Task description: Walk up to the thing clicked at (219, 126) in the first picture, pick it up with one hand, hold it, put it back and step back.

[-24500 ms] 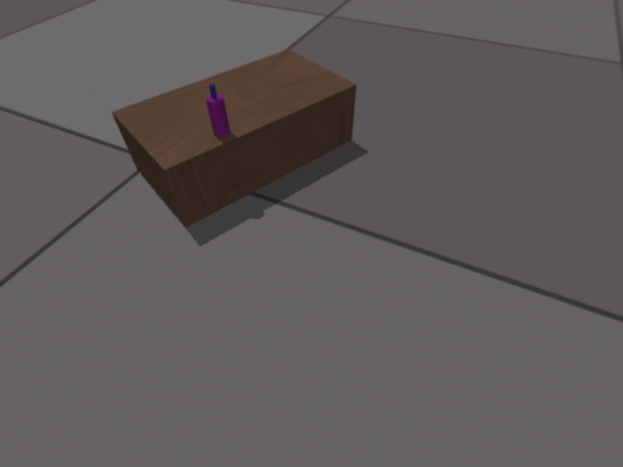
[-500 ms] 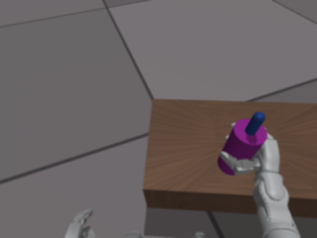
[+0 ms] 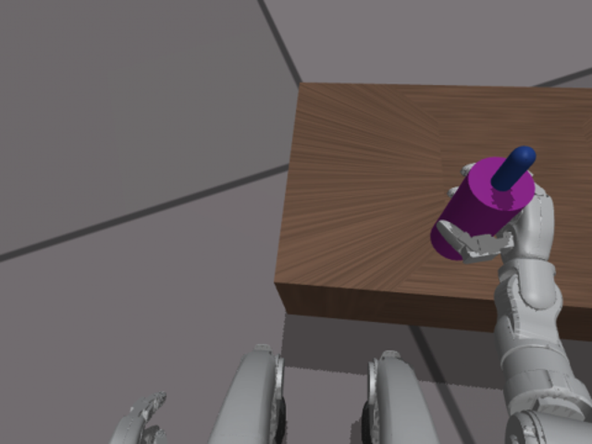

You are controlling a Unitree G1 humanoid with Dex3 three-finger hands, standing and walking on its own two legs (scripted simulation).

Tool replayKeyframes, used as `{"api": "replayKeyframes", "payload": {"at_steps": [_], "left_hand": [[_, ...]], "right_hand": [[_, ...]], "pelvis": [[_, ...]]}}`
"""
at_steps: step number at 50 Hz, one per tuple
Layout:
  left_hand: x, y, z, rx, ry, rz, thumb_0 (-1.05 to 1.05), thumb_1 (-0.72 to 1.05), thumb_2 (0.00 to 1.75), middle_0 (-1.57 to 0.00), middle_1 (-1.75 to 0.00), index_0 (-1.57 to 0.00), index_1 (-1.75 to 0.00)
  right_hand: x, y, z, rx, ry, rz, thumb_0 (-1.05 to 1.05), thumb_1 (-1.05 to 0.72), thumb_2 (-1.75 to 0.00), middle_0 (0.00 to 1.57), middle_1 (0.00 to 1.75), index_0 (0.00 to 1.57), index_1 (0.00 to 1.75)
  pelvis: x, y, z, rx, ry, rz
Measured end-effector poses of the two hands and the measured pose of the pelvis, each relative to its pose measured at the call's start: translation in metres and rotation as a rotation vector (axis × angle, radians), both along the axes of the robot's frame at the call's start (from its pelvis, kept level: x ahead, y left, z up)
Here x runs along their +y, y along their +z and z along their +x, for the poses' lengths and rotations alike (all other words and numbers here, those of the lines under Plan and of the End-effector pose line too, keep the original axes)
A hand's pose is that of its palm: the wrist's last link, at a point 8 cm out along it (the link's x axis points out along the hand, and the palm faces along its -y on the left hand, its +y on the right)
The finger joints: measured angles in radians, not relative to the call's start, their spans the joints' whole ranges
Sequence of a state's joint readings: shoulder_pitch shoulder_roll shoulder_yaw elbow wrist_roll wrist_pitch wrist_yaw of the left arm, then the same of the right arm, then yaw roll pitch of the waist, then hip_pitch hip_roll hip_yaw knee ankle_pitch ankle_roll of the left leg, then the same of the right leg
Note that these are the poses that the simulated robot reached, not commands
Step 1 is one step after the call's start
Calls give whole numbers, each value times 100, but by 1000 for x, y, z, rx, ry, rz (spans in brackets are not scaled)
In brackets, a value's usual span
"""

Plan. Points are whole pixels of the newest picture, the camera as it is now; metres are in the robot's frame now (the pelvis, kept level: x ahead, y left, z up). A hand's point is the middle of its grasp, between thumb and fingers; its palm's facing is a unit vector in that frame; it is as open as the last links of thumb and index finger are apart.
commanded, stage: crouch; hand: right
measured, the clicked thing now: (482, 204) +0.41 -0.19 +0.03
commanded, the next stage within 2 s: lower in 0.48 s
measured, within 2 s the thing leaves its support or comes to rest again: rests again in 1.44 s
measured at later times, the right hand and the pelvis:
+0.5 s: hand (456, 224) +0.43 -0.19 -0.07, palm faces +0.13 +0.99 -0.01, open 9.6 cm; pelvis -0.01 +0.00 -0.07, yaw +0 degrees
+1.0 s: hand (441, 239) +0.44 -0.20 -0.15, palm faces +0.12 +0.99 -0.02, open 9.6 cm; pelvis -0.02 +0.00 -0.13, yaw +1 degrees
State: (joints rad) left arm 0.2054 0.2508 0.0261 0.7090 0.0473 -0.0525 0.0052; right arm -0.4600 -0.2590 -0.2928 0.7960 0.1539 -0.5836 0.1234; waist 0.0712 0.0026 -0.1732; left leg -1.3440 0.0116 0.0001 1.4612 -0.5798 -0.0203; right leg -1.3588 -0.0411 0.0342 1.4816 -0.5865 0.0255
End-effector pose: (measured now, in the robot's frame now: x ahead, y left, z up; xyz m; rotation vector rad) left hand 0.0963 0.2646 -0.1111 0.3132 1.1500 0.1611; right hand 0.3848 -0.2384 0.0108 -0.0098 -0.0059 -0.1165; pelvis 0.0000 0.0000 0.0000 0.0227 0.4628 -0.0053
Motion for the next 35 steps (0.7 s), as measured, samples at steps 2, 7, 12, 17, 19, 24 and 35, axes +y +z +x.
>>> {"api": "replayKeyframes", "payload": {"at_steps": [2, 7, 12, 17, 19, 24, 35], "left_hand": [[-1, -9, -3, 14, 1, -7, 1, 90, 91, -20, -31, -20, -31], [-2, -26, -5, 24, 1, -14, 1, 91, 91, -20, -31, -20, -31], [-2, -40, -2, 25, -8, -12, 1, 91, 91, -20, -31, -20, -31], [-1, -53, 3, 18, -21, -6, 1, 91, 91, -20, -30, -20, -30], [-1, -58, 5, 16, -24, -3, 1, 91, 91, -20, -30, -20, -30], [1, -68, 7, 16, -33, 3, 1, 91, 91, -20, -30, -20, -30], [1, -89, -1, 37, -36, 12, 0, 90, 91, -20, -30, -20, -30]], "right_hand": [[1, -9, 2, 7, -2, 4, 0, 31, -107, 75, 97, 75, 97], [2, -29, 7, 16, -12, 10, 0, 31, -107, 75, 97, 75, 96], [0, -45, 10, 13, -21, 8, 0, 31, -107, 75, 97, 75, 97], [-2, -58, 15, 12, -18, 2, 0, 31, -107, 75, 97, 75, 97], [-3, -63, 17, 11, -19, 1, 0, 31, -107, 75, 97, 75, 97], [-4, -74, 20, 15, -18, 4, 0, 31, -107, 75, 97, 75, 97], [-5, -100, 24, 32, -14, 12, 0, 31, -107, 75, 97, 75, 97]], "pelvis": [[0, -7, -1, 13, 0, 2], [0, -23, -5, 41, 2, 5], [0, -37, -8, 63, 1, 6], [0, -50, -11, 81, 0, 9], [0, -55, -11, 87, 0, 10], [0, -66, -13, 98, -1, 12], [-2, -87, -19, 121, 0, 15]]}}
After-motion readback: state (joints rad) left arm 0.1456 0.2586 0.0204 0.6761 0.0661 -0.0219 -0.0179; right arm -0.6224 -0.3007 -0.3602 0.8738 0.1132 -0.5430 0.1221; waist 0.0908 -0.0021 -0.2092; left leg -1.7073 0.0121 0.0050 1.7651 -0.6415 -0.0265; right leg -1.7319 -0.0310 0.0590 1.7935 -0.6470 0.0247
